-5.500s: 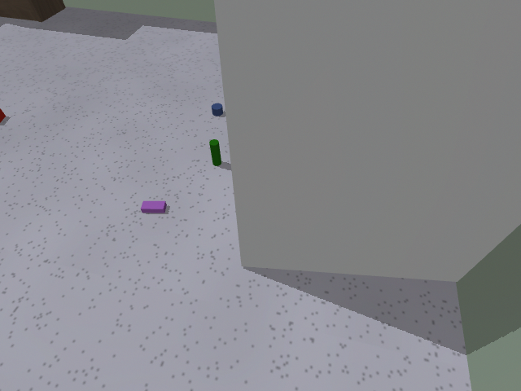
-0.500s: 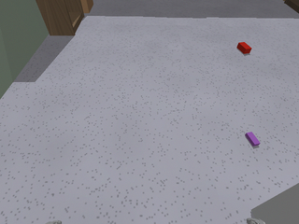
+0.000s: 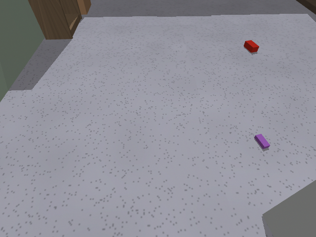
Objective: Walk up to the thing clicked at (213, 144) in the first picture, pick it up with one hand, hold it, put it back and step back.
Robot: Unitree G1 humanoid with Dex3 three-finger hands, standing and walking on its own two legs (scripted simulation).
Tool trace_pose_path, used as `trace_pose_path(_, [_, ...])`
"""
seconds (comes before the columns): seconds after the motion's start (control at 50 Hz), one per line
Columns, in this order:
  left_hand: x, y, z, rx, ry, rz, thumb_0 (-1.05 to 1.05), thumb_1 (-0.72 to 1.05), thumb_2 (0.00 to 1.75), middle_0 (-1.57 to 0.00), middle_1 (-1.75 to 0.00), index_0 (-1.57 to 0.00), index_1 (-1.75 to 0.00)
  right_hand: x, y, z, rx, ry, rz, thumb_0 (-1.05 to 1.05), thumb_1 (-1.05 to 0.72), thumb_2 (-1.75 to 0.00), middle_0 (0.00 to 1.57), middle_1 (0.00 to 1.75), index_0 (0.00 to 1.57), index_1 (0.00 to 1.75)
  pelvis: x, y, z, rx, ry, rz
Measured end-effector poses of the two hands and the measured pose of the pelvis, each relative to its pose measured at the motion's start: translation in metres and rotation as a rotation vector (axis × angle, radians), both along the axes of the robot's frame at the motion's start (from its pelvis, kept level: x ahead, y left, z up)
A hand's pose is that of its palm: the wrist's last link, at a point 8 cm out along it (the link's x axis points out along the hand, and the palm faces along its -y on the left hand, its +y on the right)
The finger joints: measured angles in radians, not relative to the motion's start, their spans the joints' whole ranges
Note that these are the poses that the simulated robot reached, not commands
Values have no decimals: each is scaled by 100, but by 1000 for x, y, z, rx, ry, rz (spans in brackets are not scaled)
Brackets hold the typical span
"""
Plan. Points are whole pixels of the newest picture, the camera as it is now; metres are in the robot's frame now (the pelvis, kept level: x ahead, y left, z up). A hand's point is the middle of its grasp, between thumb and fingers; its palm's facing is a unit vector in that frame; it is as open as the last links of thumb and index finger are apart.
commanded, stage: stand
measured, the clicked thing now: out of the picture +0.71 -1.19 -0.71
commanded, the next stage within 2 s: none
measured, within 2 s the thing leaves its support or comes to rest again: neither
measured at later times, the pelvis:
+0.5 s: pelvis +0.01 +0.00 +0.00, yaw +0 degrees
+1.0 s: pelvis +0.02 -0.01 +0.00, yaw +0 degrees
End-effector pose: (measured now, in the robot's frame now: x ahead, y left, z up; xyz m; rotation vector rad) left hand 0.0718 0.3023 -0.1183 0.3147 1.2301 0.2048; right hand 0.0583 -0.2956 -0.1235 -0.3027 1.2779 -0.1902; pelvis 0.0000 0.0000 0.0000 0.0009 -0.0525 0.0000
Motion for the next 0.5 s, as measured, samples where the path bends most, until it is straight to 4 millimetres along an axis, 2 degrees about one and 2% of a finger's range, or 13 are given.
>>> trace_pose_path(0.16, [2, -1, 0, -1, 8, -6, 0, 90, 89, -20, -30, -20, -30, -2, -1, 0, -5, 9, -7, 0, -91, -90, 21, 30, 20, 30, 3, 0, 0, 4, 8, -2])
trace_pose_path(0.5, [16, -6, 5, 7, -6, -10, 0, 90, 89, -20, -30, -20, -30, 29, -3, 0, 5, -41, 16, 0, -91, -90, 21, 30, 20, 30, 14, -4, 1, 2, 15, -5])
